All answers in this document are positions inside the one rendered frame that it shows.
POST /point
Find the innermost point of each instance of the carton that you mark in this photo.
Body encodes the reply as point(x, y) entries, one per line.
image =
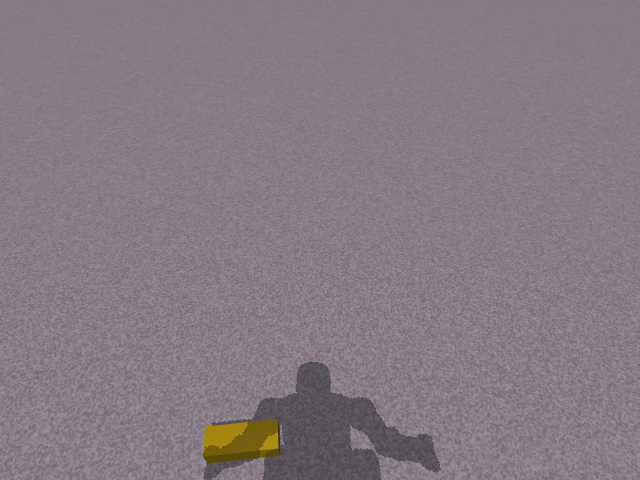
point(241, 441)

